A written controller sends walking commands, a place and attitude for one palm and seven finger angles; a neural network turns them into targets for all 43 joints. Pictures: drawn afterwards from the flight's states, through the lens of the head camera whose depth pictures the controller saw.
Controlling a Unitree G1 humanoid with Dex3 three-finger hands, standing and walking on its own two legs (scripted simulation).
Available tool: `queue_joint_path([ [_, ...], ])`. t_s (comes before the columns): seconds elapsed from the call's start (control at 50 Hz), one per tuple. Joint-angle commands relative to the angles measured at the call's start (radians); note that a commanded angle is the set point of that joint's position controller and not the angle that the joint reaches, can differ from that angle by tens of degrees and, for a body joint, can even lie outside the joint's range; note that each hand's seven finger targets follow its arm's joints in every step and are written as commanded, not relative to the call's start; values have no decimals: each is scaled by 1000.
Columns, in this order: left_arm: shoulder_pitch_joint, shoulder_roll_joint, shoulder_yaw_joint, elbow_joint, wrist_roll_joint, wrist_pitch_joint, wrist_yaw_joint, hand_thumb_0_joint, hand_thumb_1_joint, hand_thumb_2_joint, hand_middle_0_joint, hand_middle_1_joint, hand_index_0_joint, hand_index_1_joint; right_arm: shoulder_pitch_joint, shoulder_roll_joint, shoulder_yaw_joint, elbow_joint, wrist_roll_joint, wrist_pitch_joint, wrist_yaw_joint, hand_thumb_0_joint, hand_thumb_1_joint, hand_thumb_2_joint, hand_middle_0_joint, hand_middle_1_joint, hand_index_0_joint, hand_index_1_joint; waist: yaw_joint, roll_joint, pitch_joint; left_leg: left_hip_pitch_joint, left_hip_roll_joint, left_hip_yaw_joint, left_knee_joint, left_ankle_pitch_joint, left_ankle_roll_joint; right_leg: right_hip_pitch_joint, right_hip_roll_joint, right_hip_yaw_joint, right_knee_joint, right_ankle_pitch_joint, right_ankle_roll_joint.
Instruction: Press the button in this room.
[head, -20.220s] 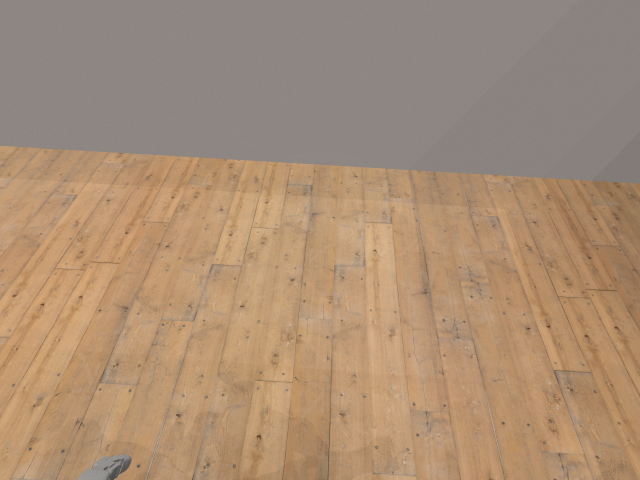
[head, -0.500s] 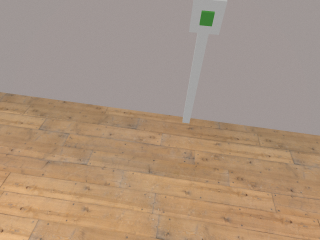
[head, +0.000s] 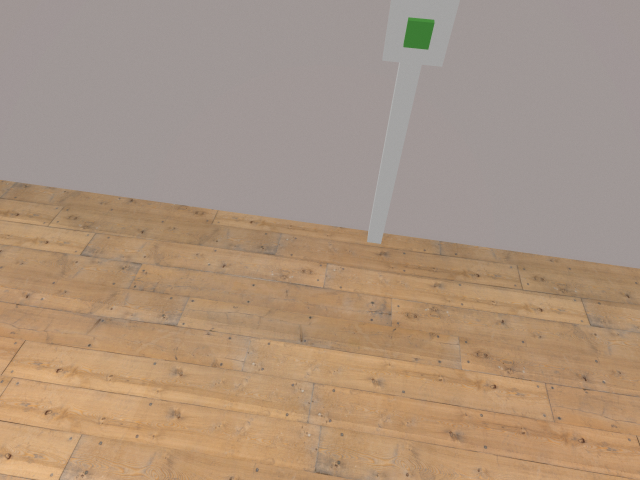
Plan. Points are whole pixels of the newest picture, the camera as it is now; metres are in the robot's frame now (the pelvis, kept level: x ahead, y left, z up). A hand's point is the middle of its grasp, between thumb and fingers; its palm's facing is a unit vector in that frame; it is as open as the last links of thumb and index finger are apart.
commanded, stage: walk to a spot facing it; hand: left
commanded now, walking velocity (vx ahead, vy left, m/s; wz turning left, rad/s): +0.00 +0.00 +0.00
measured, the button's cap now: (418, 33) +1.11 -0.18 +0.09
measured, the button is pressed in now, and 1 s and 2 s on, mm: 0 0 0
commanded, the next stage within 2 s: none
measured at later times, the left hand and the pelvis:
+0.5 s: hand out of the picture +0.05 +0.16 -0.18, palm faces -0.16 -0.95 -0.28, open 7.4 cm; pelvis -0.02 -0.04 -0.03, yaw -12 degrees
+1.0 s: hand (210, 470) +0.17 +0.18 -0.20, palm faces -0.34 -0.92 -0.19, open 7.4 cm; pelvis +0.13 -0.02 -0.02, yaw -28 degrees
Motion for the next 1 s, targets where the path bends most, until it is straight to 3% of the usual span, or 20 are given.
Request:
queue_joint_path([
  [0.0,-15,187,28,-47,2,-16,5,0,900,900,-200,-300,-200,-300,-36,-200,-36,-62,-4,-22,-13,0,-900,-900,200,300,200,300,0,11,-34,58,156,-151,-61,159,-1,-71,-134,109,-78,135,-19],
  [0.14,20,110,25,-76,0,36,3,0,900,900,-200,-300,-200,-300,35,-124,-37,-80,-12,11,-27,0,-900,-900,200,300,200,300,-13,47,-40,102,209,-92,21,220,-8,-195,-94,123,75,214,-6],
  [0.18,28,109,32,-96,2,44,-1,0,900,900,-200,-300,-200,-300,37,-145,-51,-102,-14,17,-29,0,-900,-900,200,300,200,300,-13,82,-53,113,261,-124,14,211,24,-250,-65,113,173,153,0],
  [0.22,35,96,36,-118,4,57,-8,0,900,900,-200,-300,-200,-300,37,-168,-66,-121,-15,18,-30,0,-900,-900,200,300,200,300,-10,151,-47,96,351,-176,-29,226,96,-319,-27,87,378,-130,12],
  [0.28,27,74,50,-157,9,69,-15,0,900,900,-200,-300,-200,-300,24,-169,-81,-152,-20,18,-28,0,-900,-900,200,300,200,300,-12,148,-58,71,430,-181,-34,242,170,-398,-44,112,614,-318,12],
  [0.38,168,43,67,-151,11,57,-25,0,900,900,-200,-300,-200,-300,-75,-150,-98,-194,-21,26,-16,0,-900,-900,200,300,200,300,69,63,-93,-116,339,10,153,81,54,-139,-32,27,298,-46,19],
  [0.4,221,79,74,-139,15,47,-21,0,900,900,-200,-300,-200,-300,-78,-118,-95,-205,-14,33,-13,0,-900,-900,200,300,200,300,95,-65,-98,-207,268,74,312,-82,-7,-48,-69,79,136,57,12],
  [0.42,223,179,88,-147,26,30,-10,0,900,900,-200,-300,-200,-300,-70,-30,-77,-240,-12,39,-5,0,-900,-900,200,300,200,300,98,-404,-36,-433,116,127,566,-429,-88,-43,-289,458,-55,33,-69],
  [0.44,232,197,88,-163,8,32,-2,0,900,900,-200,-300,-200,-300,-140,-45,-73,-277,-15,44,-1,0,-900,-900,200,300,200,300,123,-355,10,-465,77,6,710,-457,-88,-156,-370,637,-142,-29,-155],
  [0.46,192,194,90,-178,6,32,0,0,900,900,-200,-300,-200,-300,-134,-57,-81,-276,-17,50,8,0,-900,-900,200,300,200,300,90,-208,39,-478,104,-37,768,-385,-82,-186,-364,588,-166,-232,-183],
  [0.48,164,165,96,-183,9,24,3,0,900,900,-200,-300,-200,-300,-152,-46,-80,-270,-20,46,10,0,-900,-900,200,300,200,300,79,-186,53,-541,111,-66,801,-313,-79,-149,-319,590,-168,-273,-163],
  [0.56,160,97,78,-173,5,-12,-6,0,900,900,-200,-300,-200,-300,-87,-46,-89,-234,-27,21,22,0,-900,-900,200,300,200,300,39,-61,-10,-495,121,-68,770,-134,-98,-72,-223,426,-92,-73,-138],
  [0.8,259,103,84,-137,20,-29,-9,0,900,900,-200,-300,-200,-300,-196,-8,-69,-323,-16,-12,19,0,-900,-900,200,300,200,300,79,-138,-3,-464,80,-47,445,-186,-109,9,-200,456,-46,173,-195],
  [0.84,231,110,87,-142,18,-25,-9,0,900,900,-200,-300,-200,-300,-177,-9,-66,-328,-11,-21,17,0,-900,-900,200,300,200,300,69,-162,-14,-354,61,-39,343,-185,-98,-38,-189,452,-6,235,-182],
  [0.88,168,111,91,-154,12,-22,-10,0,900,900,-200,-300,-200,-300,-59,-26,-72,-290,-10,-34,8,0,-900,-900,200,300,200,300,6,-133,-50,-100,34,-16,161,-89,-95,-160,-136,402,89,243,-137],
  [0.9,122,96,92,-170,7,-23,-12,0,900,900,-200,-300,-200,-300,80,-72,-82,-247,-9,-43,-4,0,-900,-900,200,300,200,300,-63,-45,-105,139,66,-39,66,-26,-84,-288,-70,344,224,236,-98],
  [0.92,136,43,84,-187,-6,-22,-22,0,900,900,-200,-300,-200,-300,225,-184,-107,-206,-20,-52,-14,0,-900,-900,200,300,200,300,-113,208,-226,393,296,-290,20,-105,-30,-471,47,225,483,-12,-43],
  [0.94,136,3,71,-213,-6,-25,-27,0,900,900,-200,-300,-200,-300,321,-251,-120,-188,-25,-46,-14,0,-900,-900,200,300,200,300,-128,369,-233,435,530,-539,-54,-97,51,-658,84,130,755,-369,0],
  [0.96,101,27,74,-222,2,-22,-27,0,900,900,-200,-300,-200,-300,275,-234,-113,-204,-18,-30,-10,0,-900,-900,200,300,200,300,-118,241,-150,296,563,-540,-86,-195,96,-666,11,171,845,-346,-4],
  [0.98,72,31,82,-206,12,-15,-29,0,900,900,-200,-300,-200,-300,208,-163,-98,-216,-23,-36,-9,0,-900,-900,200,300,200,300,-87,217,-69,170,512,-481,-140,-245,66,-667,-17,168,915,-265,5],
])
